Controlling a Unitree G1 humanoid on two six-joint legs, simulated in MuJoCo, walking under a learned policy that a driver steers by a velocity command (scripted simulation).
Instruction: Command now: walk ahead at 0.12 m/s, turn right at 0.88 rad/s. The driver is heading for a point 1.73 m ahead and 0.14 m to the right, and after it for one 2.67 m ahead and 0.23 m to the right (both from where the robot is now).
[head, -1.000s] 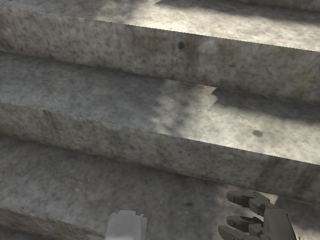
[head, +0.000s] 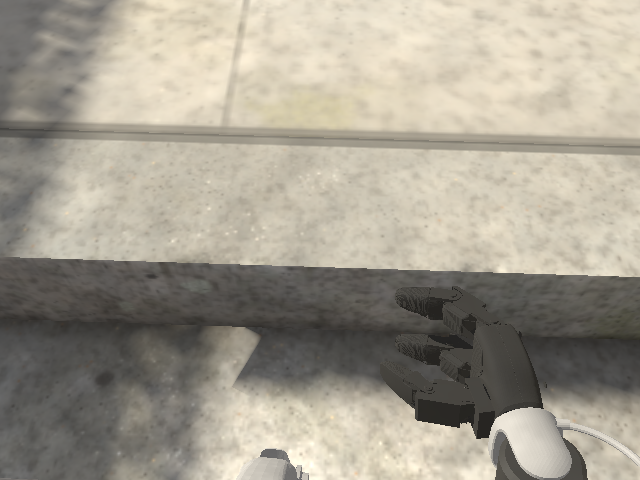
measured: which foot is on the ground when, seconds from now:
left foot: down 0.00-0.46, up 0.48-0.66, down 0.68-1.00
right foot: up 0.00-0.44, down 0.46-0.64, up 0.66-0.94, down 0.96-1.00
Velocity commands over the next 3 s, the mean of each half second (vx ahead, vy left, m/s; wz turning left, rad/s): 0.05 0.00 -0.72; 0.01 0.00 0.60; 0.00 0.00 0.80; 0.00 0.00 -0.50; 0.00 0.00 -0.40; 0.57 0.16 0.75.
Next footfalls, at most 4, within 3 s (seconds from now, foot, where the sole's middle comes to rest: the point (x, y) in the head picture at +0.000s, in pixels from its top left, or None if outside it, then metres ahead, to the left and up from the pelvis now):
0.46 right None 0.04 -0.21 -0.64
0.68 left None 0.17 -0.07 -0.63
0.96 right None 0.02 -0.33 -0.66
1.20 left None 0.10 -0.15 -0.63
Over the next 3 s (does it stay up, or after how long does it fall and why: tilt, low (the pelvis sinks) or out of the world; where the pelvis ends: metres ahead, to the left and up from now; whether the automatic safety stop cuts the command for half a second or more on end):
stays up -0.28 -0.23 -0.25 its command is cut before an obstacle after 2.5 s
